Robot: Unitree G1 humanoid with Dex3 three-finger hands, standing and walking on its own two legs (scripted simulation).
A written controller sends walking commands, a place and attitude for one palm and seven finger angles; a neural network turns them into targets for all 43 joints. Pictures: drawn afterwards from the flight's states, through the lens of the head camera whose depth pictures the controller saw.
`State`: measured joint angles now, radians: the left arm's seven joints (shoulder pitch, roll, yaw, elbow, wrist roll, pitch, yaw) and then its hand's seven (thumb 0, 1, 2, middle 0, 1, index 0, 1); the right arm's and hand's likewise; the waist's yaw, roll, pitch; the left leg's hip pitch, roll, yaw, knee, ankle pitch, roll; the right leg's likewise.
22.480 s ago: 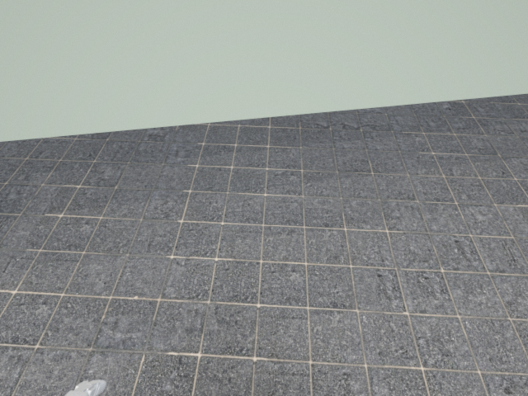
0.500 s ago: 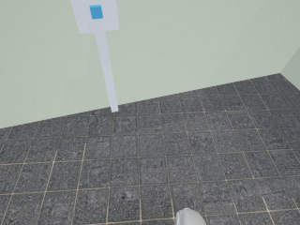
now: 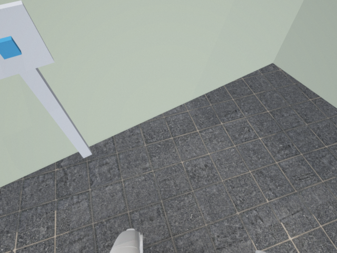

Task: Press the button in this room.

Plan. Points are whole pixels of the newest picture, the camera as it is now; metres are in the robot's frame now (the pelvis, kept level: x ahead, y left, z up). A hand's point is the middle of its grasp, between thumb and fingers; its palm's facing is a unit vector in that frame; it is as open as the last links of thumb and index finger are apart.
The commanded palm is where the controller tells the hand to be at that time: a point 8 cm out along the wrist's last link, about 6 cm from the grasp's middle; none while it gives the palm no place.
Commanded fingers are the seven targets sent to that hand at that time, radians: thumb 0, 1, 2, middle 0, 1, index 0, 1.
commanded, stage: turn to face it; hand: left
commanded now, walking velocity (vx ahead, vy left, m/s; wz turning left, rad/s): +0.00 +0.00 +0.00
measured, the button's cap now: (7, 47) +0.68 +0.57 +0.08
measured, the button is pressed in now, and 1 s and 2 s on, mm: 0 0 0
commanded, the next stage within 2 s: take the last steps up to it in 0.94 s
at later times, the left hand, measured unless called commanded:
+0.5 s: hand (84, 229) +0.19 +0.25 -0.17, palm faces +0.19 -0.96 -0.20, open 7.4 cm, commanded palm none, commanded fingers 0.00 0.90 0.90 -0.20 -0.30 -0.20 -0.30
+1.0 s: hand out of the picture +0.13 +0.18 -0.14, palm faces +0.44 -0.85 -0.29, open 7.4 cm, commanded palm none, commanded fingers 0.00 0.90 0.90 -0.20 -0.30 -0.20 -0.30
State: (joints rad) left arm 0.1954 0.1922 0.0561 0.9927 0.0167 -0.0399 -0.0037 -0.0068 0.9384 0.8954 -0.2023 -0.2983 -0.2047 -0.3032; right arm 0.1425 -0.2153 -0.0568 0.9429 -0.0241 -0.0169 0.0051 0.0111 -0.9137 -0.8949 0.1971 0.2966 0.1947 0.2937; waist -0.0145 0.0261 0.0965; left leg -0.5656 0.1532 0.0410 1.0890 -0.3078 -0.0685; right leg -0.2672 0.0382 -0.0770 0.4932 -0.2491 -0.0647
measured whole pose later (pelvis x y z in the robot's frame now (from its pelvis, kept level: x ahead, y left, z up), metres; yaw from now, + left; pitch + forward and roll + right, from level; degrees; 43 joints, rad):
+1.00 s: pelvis +0.15 -0.03 +0.01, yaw +26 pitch -1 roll +4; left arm 0.21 0.16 0.03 0.94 0.02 0.00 0.02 0.01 0.91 0.90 -0.20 -0.30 -0.20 -0.30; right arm 0.19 -0.27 -0.08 0.98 -0.02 0.08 0.01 0.01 -0.91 -0.90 0.20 0.30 0.19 0.29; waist -0.01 0.03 0.08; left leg -0.44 0.03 -0.03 1.05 -0.41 -0.07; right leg -0.22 -0.09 -0.15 0.50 -0.27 -0.05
